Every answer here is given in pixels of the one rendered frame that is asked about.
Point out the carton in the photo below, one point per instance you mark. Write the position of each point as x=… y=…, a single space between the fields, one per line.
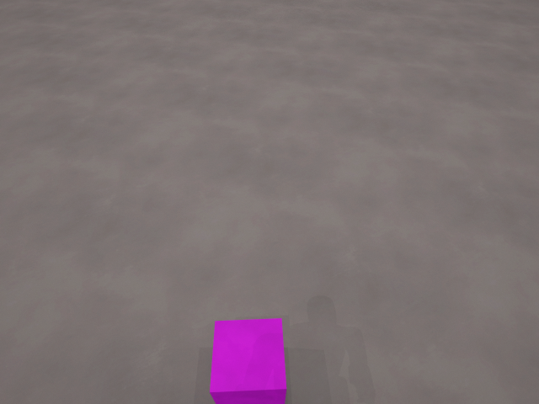
x=248 y=362

